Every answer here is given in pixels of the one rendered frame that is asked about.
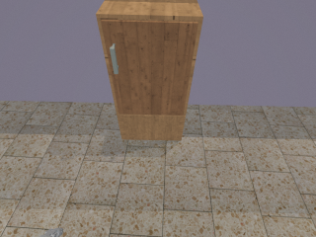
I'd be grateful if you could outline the handle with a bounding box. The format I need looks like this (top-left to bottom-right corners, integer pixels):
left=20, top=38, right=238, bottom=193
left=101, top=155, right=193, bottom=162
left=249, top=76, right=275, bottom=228
left=110, top=43, right=119, bottom=74

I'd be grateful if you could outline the cupboard door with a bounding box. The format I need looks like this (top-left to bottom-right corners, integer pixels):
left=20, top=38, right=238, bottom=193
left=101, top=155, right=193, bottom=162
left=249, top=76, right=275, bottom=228
left=101, top=19, right=198, bottom=116

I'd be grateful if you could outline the left robot hand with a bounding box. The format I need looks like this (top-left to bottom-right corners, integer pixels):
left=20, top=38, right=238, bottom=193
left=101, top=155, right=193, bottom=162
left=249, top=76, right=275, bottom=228
left=40, top=227, right=63, bottom=237

